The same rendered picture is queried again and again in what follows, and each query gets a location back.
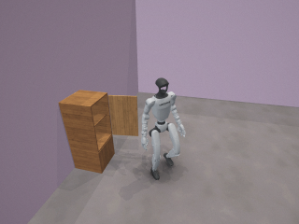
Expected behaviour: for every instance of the robot right foot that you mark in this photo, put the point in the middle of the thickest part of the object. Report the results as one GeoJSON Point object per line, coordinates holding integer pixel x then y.
{"type": "Point", "coordinates": [155, 174]}

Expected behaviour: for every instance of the robot left shin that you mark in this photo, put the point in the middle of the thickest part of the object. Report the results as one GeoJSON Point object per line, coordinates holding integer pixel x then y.
{"type": "Point", "coordinates": [171, 155]}

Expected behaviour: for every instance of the robot right upper arm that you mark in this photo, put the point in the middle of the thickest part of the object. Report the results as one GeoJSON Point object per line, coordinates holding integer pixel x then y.
{"type": "Point", "coordinates": [148, 105]}

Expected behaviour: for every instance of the cupboard door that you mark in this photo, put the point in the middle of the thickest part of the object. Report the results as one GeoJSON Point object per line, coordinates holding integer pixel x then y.
{"type": "Point", "coordinates": [123, 114]}

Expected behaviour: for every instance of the right robot forearm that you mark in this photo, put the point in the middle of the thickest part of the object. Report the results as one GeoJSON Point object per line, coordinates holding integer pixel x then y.
{"type": "Point", "coordinates": [144, 126]}

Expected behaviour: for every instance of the left robot forearm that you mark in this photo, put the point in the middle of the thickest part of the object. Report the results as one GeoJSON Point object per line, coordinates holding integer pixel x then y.
{"type": "Point", "coordinates": [176, 117]}

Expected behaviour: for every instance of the left robot hand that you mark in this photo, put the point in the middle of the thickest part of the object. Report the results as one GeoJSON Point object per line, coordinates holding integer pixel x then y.
{"type": "Point", "coordinates": [181, 129]}

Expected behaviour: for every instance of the right robot hand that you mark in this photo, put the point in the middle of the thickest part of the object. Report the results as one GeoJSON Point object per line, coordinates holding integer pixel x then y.
{"type": "Point", "coordinates": [144, 142]}

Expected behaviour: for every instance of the robot left upper arm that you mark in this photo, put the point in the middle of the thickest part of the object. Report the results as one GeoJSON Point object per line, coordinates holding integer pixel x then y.
{"type": "Point", "coordinates": [173, 96]}

